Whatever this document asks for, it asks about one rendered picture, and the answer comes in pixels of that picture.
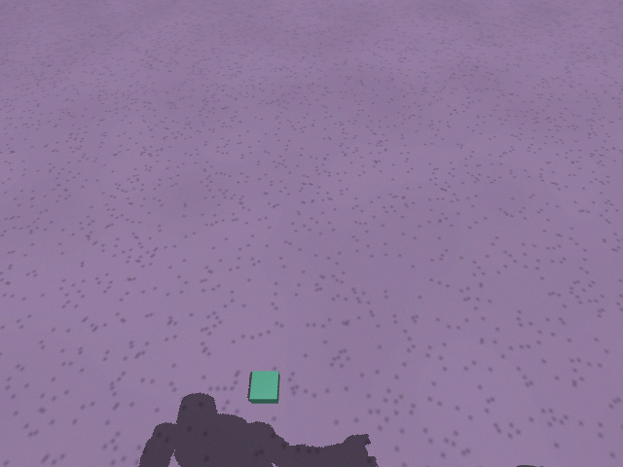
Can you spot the small box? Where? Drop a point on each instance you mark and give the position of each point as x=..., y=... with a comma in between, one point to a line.
x=264, y=387

